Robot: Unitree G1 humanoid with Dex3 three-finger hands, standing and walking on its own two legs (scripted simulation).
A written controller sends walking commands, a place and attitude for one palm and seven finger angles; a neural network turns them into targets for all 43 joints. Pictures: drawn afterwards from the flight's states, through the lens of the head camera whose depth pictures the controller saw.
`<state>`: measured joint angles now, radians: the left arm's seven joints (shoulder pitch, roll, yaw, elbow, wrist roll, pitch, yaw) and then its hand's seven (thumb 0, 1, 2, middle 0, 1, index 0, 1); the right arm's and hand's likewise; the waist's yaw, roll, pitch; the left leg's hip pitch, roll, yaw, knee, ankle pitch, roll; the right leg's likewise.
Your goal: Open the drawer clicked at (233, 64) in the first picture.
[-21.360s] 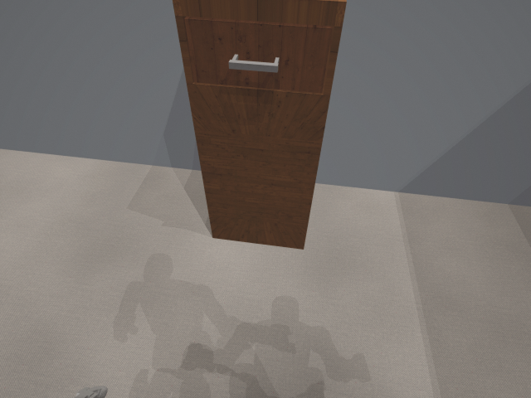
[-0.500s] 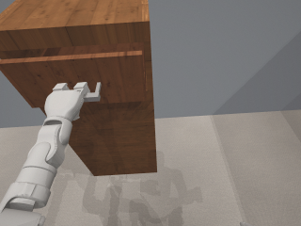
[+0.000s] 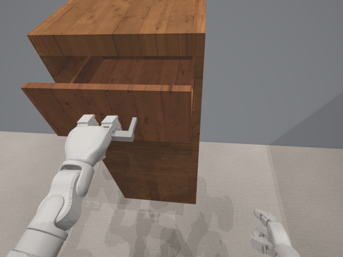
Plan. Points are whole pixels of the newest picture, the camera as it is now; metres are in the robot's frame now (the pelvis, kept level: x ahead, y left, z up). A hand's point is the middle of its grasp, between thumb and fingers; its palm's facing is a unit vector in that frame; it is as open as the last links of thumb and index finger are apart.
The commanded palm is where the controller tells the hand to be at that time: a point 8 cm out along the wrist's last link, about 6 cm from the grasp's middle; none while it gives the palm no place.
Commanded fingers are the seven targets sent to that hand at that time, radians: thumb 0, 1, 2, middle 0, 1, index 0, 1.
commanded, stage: pull the drawer open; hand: left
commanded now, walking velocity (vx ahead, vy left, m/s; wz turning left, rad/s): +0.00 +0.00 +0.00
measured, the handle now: (108, 128) +0.37 +0.20 +0.11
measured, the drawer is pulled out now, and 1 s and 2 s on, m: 0.13 0.20 0.27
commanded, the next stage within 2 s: none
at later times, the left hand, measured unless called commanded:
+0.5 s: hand (101, 151) +0.32 +0.21 +0.08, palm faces +0.02 -0.06 -1.00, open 5.2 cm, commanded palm +0.27 +0.22 +0.14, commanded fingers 0.00 0.90 0.90 -0.40 -1.35 -0.40 -1.35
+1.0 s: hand (88, 184) +0.23 +0.21 +0.08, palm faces +0.06 -0.12 -0.99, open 5.5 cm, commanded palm +0.18 +0.22 +0.14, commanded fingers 0.00 0.90 0.90 -0.40 -1.35 -0.40 -1.35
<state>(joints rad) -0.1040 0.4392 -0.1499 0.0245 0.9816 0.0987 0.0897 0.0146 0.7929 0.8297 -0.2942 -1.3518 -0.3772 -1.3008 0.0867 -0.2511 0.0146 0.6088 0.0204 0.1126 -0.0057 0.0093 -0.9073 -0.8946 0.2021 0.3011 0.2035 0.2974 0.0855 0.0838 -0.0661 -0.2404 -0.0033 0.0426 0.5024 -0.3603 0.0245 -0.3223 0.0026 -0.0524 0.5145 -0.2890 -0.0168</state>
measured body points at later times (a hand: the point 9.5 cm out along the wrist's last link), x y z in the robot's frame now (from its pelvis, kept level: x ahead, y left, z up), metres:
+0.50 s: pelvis -0.04 -0.01 +0.00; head -0.02 -0.05 +0.45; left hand +0.31 +0.21 +0.14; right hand +0.11 -0.27 -0.12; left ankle -0.07 +0.10 -0.73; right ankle -0.02 -0.11 -0.73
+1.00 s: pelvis -0.01 +0.00 +0.00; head +0.00 -0.04 +0.45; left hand +0.23 +0.21 +0.14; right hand +0.20 -0.21 -0.09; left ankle -0.07 +0.10 -0.73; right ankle -0.02 -0.11 -0.73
